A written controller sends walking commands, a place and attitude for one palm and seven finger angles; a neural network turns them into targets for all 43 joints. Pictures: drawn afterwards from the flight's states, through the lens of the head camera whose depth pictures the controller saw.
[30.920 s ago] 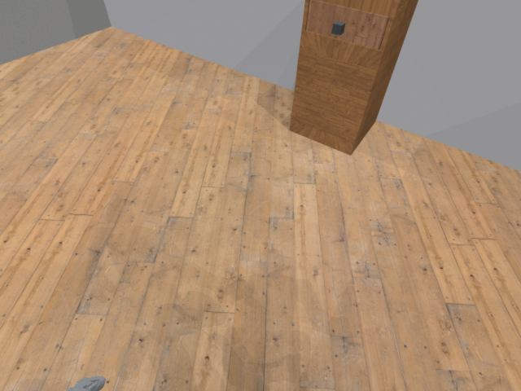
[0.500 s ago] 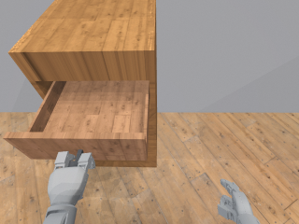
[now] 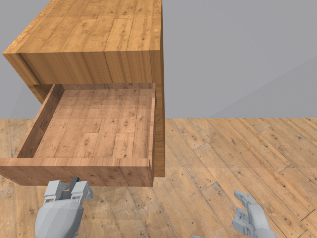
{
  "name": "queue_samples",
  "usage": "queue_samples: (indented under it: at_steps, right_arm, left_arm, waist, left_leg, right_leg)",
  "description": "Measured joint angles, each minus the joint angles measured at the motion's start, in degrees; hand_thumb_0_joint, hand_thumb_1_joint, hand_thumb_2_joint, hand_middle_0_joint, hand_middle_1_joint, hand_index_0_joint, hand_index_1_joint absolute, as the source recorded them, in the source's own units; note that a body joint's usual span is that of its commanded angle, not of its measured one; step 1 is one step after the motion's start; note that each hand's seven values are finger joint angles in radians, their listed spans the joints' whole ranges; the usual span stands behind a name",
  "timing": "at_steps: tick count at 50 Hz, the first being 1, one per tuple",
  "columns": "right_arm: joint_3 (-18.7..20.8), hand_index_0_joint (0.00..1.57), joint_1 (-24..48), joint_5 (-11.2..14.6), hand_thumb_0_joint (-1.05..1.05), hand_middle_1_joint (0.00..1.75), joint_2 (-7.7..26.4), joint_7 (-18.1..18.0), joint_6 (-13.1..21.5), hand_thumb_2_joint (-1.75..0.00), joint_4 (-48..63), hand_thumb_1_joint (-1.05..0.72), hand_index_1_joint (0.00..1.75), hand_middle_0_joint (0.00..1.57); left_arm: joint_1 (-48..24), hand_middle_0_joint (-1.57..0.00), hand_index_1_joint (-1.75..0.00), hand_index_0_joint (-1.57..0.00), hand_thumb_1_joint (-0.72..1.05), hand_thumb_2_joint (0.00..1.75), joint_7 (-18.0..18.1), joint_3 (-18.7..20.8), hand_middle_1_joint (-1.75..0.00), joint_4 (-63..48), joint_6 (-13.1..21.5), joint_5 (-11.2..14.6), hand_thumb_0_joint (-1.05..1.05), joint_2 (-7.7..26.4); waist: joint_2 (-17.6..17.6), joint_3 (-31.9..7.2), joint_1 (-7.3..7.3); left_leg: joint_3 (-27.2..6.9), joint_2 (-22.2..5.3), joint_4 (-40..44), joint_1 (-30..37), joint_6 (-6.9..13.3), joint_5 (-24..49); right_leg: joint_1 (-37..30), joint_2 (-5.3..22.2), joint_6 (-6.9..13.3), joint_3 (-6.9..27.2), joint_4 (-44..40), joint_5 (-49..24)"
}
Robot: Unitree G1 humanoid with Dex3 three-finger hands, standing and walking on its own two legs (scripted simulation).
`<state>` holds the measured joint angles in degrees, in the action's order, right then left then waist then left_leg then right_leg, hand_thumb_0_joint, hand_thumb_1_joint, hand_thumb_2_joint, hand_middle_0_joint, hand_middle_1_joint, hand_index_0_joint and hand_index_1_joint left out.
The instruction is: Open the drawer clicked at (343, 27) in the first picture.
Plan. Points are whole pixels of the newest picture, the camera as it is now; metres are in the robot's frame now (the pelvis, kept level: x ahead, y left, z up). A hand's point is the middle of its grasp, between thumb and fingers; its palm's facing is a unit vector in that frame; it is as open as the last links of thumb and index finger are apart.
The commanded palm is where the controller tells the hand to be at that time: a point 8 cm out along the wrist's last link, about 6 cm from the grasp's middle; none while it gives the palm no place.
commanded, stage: pull the drawer open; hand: left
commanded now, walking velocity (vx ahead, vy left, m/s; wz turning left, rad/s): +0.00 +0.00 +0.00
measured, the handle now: (71, 194) +0.22 +0.24 -0.01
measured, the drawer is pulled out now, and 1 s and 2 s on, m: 0.28 0.30 0.30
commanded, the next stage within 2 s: open the thumb to release the handle in 0.32 s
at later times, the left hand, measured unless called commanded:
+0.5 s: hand (69, 232) +0.14 +0.22 -0.02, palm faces -0.03 -0.07 -1.00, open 7.5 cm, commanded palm +0.11 +0.22 +0.03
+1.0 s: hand (69, 228) +0.15 +0.22 -0.01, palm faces +0.01 -0.08 -1.00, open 13.1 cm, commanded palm +0.12 +0.23 +0.03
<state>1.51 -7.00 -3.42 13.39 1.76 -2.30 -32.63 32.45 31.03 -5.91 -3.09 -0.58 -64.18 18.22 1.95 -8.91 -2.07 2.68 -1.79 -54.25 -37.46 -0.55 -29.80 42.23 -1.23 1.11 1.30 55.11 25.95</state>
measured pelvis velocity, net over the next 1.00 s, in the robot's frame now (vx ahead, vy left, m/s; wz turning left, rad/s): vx -0.02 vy -0.01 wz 0.02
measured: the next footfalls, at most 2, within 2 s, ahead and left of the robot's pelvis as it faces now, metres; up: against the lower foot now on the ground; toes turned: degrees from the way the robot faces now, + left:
none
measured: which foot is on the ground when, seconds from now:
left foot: down 0.00-1.00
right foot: down 0.00-1.00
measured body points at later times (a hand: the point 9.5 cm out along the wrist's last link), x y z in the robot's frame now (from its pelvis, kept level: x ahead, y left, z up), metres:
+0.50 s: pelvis -0.01 -0.01 -0.01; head +0.04 -0.03 +0.44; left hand +0.14 +0.22 +0.04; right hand +0.20 -0.23 -0.11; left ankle -0.03 +0.12 -0.68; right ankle +0.01 -0.11 -0.68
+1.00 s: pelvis -0.02 -0.01 +0.00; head +0.03 -0.03 +0.45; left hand +0.14 +0.22 +0.04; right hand +0.20 -0.23 -0.10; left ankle -0.03 +0.12 -0.68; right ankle +0.01 -0.11 -0.68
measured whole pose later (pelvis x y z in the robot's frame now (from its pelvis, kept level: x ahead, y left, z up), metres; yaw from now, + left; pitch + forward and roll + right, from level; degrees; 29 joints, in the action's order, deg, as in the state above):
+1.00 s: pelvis -0.02 -0.01 +0.00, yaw +1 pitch +12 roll +1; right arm 0.4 -6.5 -3.0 13.1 -0.6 -3.0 -32.7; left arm 31.3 31.9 -5.1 -2.8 0.2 -62.6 18.7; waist 1.6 -8.5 -2.8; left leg 1.6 -1.5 -54.6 -38.3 -1.2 -28.5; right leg 42.8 -1.0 1.8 0.4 55.8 25.1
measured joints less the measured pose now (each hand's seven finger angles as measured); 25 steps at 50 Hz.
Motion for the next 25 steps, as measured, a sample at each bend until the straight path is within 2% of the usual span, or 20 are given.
queue_samples:
  at_steps: [11, 21, 25]
  right_arm:
    - [-0.69, 0.20, 0.43, -0.64, 0.01, 0.30, -0.59, 0.13, 0.18, -0.90, 1.14, -0.91, 0.30, 0.20]
    - [-1.13, 0.20, 0.03, -0.49, 0.01, 0.30, -1.00, 0.58, 0.01, -0.90, 2.08, -0.91, 0.30, 0.20]
    - [-0.44, 0.20, -0.43, -1.05, 0.01, 0.30, -0.08, -0.34, 0.15, -0.90, 1.68, -0.91, 0.30, 0.20]
  left_arm:
    - [3.92, -0.07, -1.34, -0.42, 0.42, 0.65, 0.43, 0.97, -1.21, -2.79, 2.02, 0.30, 0.09, 0.89]
    - [6.06, -0.06, -1.34, -0.42, 0.44, 0.61, -0.67, 2.36, -1.19, -4.62, 1.84, 1.27, 0.09, 0.86]
    - [4.43, -0.09, -1.34, -0.41, 0.42, 0.63, 1.03, 1.94, -1.21, -3.53, 2.94, 0.53, 0.07, 1.66]
  waist:
    - [-0.21, -0.37, -0.76]
    - [-0.49, -0.87, 0.25]
    - [-0.20, -0.59, -0.05]
  left_leg:
    - [-0.10, 0.09, -2.44, -2.21, -0.23, -0.59]
    - [0.37, -0.29, -3.13, -2.54, -0.36, -1.07]
    - [-0.50, 0.05, -3.98, -3.70, -0.33, -1.14]
  right_leg:
    - [2.40, 0.08, 0.30, -0.05, 2.80, 0.79]
    - [3.12, -0.37, 0.45, 0.43, 3.70, 1.09]
    - [3.70, 0.05, 0.38, -0.38, 4.14, 1.31]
